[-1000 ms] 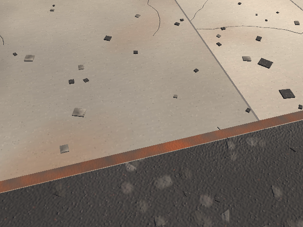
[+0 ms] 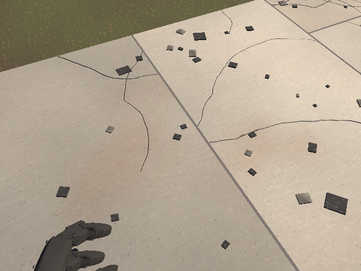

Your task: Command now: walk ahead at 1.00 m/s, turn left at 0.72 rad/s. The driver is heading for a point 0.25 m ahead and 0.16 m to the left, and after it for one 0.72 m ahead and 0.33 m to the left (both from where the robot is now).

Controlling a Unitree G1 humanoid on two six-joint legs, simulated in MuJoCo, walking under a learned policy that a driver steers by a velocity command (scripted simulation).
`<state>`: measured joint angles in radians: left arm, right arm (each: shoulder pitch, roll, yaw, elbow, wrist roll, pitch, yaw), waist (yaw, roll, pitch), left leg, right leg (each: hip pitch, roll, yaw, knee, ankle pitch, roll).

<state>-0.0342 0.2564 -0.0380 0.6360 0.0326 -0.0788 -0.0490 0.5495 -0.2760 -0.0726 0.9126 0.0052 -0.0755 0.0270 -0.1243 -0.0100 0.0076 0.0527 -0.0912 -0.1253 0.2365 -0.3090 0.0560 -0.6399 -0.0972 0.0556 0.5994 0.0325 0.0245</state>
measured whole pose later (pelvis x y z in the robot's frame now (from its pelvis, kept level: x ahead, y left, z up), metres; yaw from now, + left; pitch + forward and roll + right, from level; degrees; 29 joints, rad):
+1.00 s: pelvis +0.85 +0.20 -0.02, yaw +49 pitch +0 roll -1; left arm 0.03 0.26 0.02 0.62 0.02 -0.11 -0.01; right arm 0.34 -0.30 -0.05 0.80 0.03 -0.01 -0.02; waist -0.05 0.01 0.10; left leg -0.25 -0.16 -0.20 1.28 -0.56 -0.01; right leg -0.50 0.03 -0.03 0.55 -0.05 -0.02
